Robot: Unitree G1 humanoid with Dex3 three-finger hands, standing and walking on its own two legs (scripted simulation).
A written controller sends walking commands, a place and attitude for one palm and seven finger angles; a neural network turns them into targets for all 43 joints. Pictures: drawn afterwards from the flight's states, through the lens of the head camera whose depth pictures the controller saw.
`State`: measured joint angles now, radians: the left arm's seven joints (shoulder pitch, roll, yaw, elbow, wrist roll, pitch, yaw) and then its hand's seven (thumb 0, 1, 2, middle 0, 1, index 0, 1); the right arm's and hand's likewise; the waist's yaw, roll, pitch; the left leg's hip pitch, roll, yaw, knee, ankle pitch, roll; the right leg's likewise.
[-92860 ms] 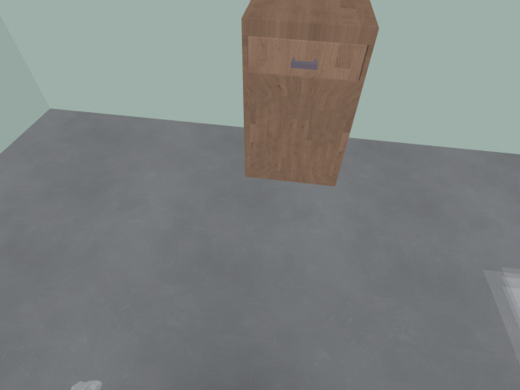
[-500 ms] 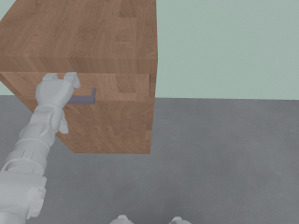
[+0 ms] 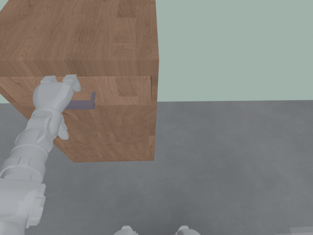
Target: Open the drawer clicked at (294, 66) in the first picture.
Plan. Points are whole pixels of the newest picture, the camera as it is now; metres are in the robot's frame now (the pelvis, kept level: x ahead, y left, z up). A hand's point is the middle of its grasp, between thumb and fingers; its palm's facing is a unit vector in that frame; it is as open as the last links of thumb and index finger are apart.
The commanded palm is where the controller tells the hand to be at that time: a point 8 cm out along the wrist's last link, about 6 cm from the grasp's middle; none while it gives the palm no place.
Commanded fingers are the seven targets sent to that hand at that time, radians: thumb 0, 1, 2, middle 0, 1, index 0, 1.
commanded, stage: re-aim the fingers above the handle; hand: left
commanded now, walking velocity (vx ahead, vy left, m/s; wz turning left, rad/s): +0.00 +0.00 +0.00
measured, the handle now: (78, 99) +0.52 +0.24 -0.04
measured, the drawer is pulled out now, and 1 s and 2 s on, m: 0.00 0.00 0.00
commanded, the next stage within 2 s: lower the fingers behind the handle in 1.30 s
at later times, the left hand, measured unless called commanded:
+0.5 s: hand (62, 106) +0.46 +0.26 +0.01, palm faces -0.09 -0.03 -1.00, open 13.8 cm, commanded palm +0.45 +0.25 +0.07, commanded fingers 0.00 -0.50 0.30 -0.30 -1.20 -0.30 -1.20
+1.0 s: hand (66, 104) +0.46 +0.25 +0.02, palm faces -0.06 -0.04 -1.00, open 13.8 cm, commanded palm +0.45 +0.26 +0.07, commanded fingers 0.00 -0.50 0.30 -0.30 -1.20 -0.30 -1.20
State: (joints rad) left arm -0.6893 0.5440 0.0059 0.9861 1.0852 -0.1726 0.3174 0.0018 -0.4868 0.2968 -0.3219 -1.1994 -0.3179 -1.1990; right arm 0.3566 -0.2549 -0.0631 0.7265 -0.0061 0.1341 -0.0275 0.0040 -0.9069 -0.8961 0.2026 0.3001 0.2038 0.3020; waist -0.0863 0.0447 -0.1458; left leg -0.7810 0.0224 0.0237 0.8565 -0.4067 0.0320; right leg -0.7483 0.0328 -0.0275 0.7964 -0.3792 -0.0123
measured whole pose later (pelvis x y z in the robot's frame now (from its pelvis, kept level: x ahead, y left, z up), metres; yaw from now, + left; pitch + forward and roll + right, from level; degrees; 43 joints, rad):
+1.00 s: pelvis +0.01 +0.00 +0.00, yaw -1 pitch +20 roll -2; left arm -0.71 0.54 0.02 0.99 1.10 -0.16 0.31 0.00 -0.49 0.30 -0.32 -1.20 -0.32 -1.20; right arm 0.34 -0.25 -0.05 0.71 -0.01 0.14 -0.02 0.00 -0.91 -0.90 0.20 0.30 0.20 0.30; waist -0.09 0.04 -0.15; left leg -0.79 0.02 0.03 0.87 -0.42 0.03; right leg -0.76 0.04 -0.02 0.80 -0.39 -0.01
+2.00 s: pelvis -0.01 +0.01 -0.02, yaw -1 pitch +23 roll -3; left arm -0.74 0.55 0.03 1.06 1.12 -0.12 0.37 0.00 -0.49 0.30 -0.32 -1.20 -0.32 -1.20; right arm 0.32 -0.25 -0.04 0.73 -0.03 0.12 -0.02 0.00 -0.91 -0.90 0.20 0.30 0.20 0.30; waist -0.11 0.04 -0.16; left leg -0.93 0.03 0.02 0.98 -0.45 0.04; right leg -0.89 0.04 -0.03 0.91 -0.41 0.00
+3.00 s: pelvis -0.02 +0.00 -0.05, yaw +0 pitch +26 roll -4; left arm -0.80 0.58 0.01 1.08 1.12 -0.12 0.36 0.00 -0.49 0.30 -0.30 -1.20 -0.30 -1.20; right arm 0.33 -0.24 -0.04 0.74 -0.04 0.08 -0.03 0.00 -0.91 -0.90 0.20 0.30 0.20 0.30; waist -0.11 0.05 -0.18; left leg -1.10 0.03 -0.01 1.12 -0.48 0.03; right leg -1.05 0.04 -0.05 1.05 -0.45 -0.01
